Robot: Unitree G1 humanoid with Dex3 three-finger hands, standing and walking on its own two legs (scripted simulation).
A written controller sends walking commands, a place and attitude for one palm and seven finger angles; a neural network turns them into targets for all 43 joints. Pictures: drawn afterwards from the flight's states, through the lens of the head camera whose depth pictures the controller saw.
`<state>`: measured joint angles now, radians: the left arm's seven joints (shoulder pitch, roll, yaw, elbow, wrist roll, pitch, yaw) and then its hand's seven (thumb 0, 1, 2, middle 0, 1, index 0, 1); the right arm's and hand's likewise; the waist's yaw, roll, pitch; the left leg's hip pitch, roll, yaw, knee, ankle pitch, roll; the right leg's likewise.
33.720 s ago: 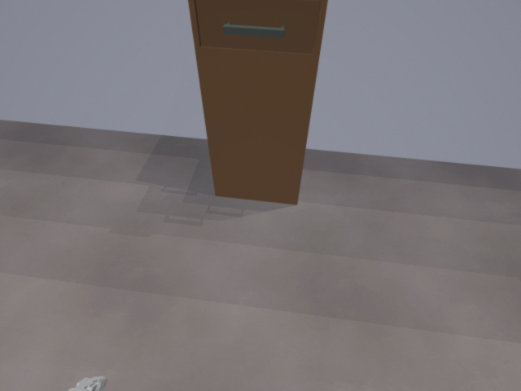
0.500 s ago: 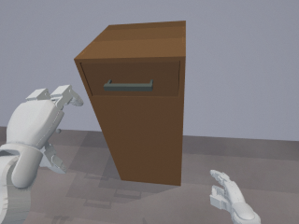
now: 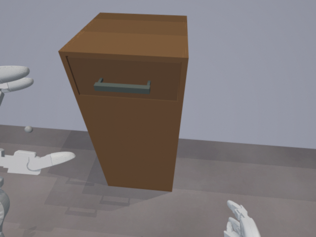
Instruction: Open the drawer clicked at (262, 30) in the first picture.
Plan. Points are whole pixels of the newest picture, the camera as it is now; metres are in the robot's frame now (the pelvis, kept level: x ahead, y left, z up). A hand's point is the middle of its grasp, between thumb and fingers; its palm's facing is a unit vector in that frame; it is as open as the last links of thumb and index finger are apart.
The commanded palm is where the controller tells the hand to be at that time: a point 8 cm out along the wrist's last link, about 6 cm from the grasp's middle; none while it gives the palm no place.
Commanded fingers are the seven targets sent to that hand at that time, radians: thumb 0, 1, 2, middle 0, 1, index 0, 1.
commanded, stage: draw the hand back to the body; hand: left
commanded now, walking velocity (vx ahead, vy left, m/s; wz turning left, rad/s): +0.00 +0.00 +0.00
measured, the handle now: (123, 84) +0.57 +0.20 +0.09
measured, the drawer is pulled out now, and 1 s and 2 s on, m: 0.00 0.00 0.00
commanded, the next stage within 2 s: step back with the hand held close in 0.70 s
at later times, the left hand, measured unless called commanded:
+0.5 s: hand (24, 114) +0.21 +0.24 +0.28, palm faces +0.53 -0.77 -0.34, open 8.7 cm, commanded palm +0.15 +0.28 +0.28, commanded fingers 0.00 0.90 0.90 -0.20 -0.30 -0.20 -0.30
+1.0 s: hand (32, 119) +0.21 +0.23 +0.27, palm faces +0.49 -0.77 -0.42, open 7.5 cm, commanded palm +0.13 +0.28 +0.28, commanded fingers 0.00 0.90 0.90 -0.20 -0.30 -0.20 -0.30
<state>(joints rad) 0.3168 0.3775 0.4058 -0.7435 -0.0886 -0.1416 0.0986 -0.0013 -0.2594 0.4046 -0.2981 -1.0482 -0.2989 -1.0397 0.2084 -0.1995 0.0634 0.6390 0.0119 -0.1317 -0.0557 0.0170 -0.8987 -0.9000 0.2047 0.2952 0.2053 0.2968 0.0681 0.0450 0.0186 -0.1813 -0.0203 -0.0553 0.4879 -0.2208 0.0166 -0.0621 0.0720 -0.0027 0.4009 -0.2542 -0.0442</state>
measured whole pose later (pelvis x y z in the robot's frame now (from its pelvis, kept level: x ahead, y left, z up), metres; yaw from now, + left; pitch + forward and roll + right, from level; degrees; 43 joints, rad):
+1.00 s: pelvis +0.00 +0.00 +0.00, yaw +0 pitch +0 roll -2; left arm 0.35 0.43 0.50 -0.64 -0.08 -0.18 0.11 0.01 0.88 0.90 -0.20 -0.31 -0.21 -0.30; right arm 0.18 -0.24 0.01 0.59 0.03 -0.03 -0.04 0.02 -0.90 -0.90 0.21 0.30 0.21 0.30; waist 0.01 0.08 -0.01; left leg -0.28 -0.02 -0.06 0.50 -0.22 0.02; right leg -0.15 0.07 -0.01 0.40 -0.24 -0.04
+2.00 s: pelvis -0.21 +0.06 -0.04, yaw -2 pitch +6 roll -2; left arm 0.25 0.53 0.63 -0.82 -0.12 -0.22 0.15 0.01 0.89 0.90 -0.20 -0.31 -0.21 -0.30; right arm 0.10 -0.14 0.03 0.63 0.01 -0.13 0.00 0.02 -0.90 -0.90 0.21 0.30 0.21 0.30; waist 0.05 -0.04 -0.05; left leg -0.73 -0.01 0.06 0.50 -0.09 -0.05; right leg -0.11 0.03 0.00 0.52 -0.52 -0.09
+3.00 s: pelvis -0.34 +0.13 -0.02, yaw -2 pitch +1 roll +0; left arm 0.46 0.67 0.68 -0.89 -0.05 -0.29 0.14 0.02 0.88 0.90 -0.21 -0.31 -0.22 -0.30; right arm 0.25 -0.15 0.03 0.63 0.01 -0.08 -0.01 0.02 -0.90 -0.90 0.21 0.30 0.21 0.30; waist 0.01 0.04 0.05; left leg -0.32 0.14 0.03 0.72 -0.40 -0.06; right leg -0.33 0.05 -0.17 0.60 -0.30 -0.09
